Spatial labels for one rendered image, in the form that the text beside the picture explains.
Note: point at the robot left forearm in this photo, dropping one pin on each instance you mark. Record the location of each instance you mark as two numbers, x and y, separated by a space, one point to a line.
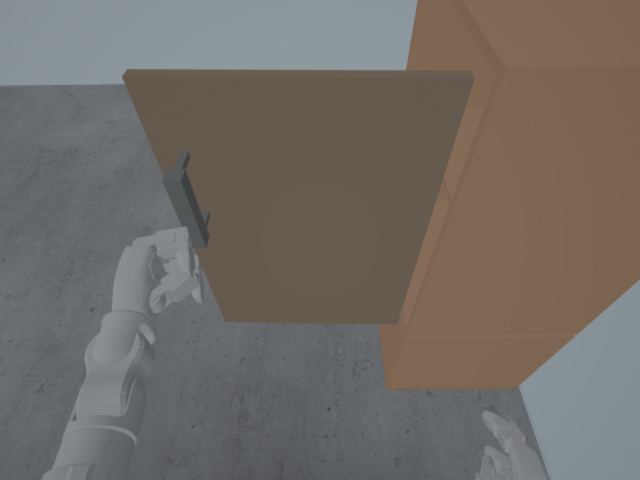
103 428

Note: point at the robot right hand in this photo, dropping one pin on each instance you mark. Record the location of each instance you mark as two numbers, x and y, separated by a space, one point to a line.
523 463

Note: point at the handle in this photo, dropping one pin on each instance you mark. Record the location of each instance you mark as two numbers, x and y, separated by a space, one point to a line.
181 194

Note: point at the cupboard door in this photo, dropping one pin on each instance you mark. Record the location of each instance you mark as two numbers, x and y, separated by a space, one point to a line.
320 184

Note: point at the robot left hand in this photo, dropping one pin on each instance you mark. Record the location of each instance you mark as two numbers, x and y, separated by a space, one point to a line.
140 271

